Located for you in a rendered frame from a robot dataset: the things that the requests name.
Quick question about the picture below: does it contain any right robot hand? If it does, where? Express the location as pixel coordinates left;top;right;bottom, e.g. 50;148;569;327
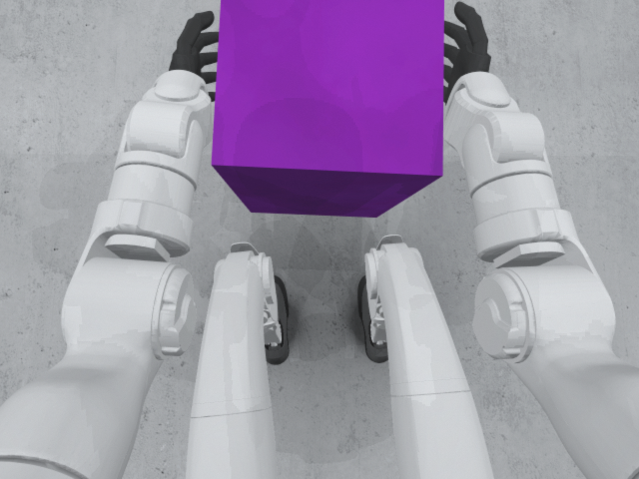
443;1;491;106

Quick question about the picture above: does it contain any left robot upper arm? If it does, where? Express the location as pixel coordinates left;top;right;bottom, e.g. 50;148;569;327
0;256;197;479

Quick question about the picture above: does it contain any right robot forearm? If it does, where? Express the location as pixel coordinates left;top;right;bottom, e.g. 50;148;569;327
443;72;615;336

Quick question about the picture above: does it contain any left robot forearm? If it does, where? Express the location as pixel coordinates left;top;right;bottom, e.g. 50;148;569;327
61;70;213;345

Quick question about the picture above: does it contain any left robot hand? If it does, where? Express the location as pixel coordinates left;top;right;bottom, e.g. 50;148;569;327
169;11;219;102

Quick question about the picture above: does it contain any right robot shin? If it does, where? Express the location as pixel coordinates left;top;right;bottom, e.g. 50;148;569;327
367;235;423;343

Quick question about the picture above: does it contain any right robot upper arm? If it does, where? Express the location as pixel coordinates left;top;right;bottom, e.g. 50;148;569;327
472;264;639;479

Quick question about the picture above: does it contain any carton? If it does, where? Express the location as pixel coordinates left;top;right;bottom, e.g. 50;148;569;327
212;0;444;218

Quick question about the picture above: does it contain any robot right thigh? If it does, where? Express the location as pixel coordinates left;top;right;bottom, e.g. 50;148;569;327
364;242;494;479

